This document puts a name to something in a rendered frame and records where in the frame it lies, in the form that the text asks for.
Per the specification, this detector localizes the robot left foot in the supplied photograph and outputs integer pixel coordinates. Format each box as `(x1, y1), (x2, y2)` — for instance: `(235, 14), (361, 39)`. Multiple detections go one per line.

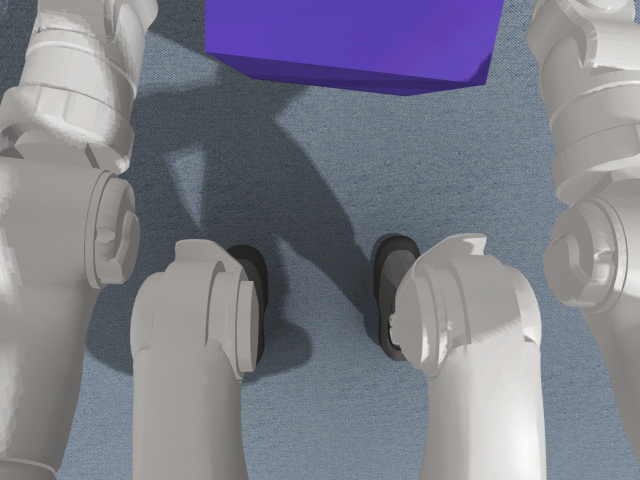
(227, 245), (268, 365)

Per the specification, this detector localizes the carton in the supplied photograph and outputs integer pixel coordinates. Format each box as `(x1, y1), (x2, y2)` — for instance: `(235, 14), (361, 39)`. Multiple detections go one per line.
(205, 0), (504, 96)

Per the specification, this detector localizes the right robot thigh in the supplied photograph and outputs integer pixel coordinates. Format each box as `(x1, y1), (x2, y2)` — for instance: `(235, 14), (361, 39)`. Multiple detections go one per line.
(402, 255), (547, 480)

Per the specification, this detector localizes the robot right forearm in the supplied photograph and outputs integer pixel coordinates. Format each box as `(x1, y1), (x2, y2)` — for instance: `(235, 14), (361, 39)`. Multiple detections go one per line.
(526, 0), (640, 205)

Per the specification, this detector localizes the left robot upper arm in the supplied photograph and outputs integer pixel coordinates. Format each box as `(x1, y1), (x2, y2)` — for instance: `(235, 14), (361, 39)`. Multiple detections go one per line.
(0, 156), (140, 480)

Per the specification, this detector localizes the robot left forearm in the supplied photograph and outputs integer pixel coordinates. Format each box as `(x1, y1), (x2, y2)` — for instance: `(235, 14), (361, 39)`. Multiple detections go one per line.
(0, 0), (158, 175)

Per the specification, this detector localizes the right robot upper arm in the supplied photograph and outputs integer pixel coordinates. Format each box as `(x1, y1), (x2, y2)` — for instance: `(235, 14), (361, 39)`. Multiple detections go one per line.
(543, 195), (640, 465)

